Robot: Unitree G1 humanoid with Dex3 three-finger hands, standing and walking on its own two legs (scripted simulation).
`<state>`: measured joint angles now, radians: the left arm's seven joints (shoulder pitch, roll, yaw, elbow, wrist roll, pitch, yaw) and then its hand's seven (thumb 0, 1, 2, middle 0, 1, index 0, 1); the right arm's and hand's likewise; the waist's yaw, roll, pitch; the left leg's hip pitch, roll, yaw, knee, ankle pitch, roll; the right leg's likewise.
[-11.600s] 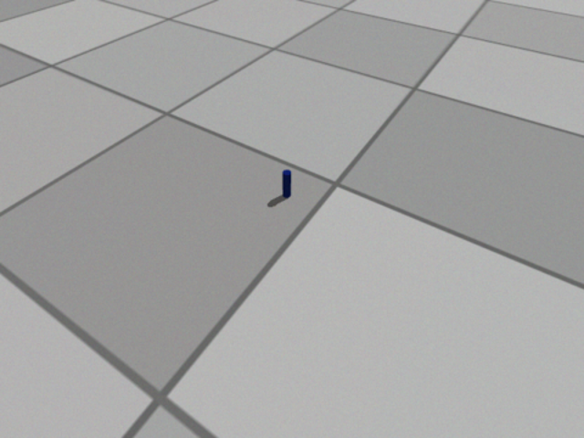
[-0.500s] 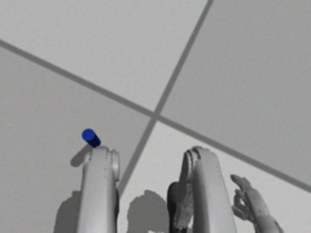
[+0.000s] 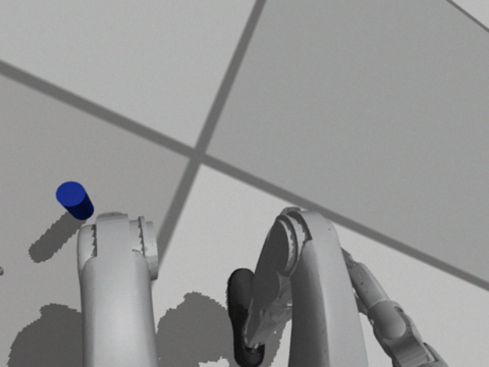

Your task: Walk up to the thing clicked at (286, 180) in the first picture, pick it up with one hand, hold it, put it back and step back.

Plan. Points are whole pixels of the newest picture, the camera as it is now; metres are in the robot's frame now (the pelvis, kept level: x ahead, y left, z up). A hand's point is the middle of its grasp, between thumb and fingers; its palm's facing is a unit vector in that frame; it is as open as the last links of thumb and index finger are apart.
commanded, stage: approach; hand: left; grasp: from the side
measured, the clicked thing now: (77, 202) +0.37 +0.24 -0.23
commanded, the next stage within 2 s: close in in 0.04 s
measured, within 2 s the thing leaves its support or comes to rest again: leaves its support in 1.94 s
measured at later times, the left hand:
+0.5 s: hand (45, 217) +0.34 +0.28 -0.20, palm faces +0.10 -0.99 +0.05, open 17.6 cm
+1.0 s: hand (71, 214) +0.35 +0.24 -0.22, palm faces +0.11 -0.99 +0.00, open 16.5 cm
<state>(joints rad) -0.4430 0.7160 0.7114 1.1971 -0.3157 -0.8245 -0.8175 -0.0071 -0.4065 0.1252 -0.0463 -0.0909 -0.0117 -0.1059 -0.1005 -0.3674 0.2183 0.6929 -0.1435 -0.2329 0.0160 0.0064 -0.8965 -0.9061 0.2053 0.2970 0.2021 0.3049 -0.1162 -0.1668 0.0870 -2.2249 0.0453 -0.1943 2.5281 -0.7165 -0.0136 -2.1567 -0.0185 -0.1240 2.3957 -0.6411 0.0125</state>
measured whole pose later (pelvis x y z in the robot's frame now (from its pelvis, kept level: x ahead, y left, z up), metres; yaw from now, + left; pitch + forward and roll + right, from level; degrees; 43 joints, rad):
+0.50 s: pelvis -0.01 +0.02 -0.03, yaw -4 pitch +10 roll -16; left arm -0.43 0.70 0.56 1.33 -0.22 -1.13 -0.44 -0.01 -0.58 0.04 -0.06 -0.09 -0.06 -0.08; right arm -0.22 -0.37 0.43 0.62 -0.31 -0.15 0.09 0.00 -0.91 -0.90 0.21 0.30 0.20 0.31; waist -0.15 -0.28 0.26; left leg -2.19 0.02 -0.34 2.69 -0.71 -0.01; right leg -2.04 0.01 -0.23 2.44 -0.60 0.04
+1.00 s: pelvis -0.02 +0.02 -0.03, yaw -6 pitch +7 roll -18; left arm -0.40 0.73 0.45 1.41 -0.14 -1.24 -0.14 -0.01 -0.39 0.13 -0.11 -0.11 -0.11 -0.10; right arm -0.17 -0.40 0.50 0.57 -0.37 -0.09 0.16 0.00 -0.89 -0.90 0.21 0.30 0.20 0.30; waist -0.20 -0.30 0.31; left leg -2.18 0.02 -0.39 2.70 -0.69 0.00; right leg -2.02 0.04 -0.27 2.41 -0.55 0.06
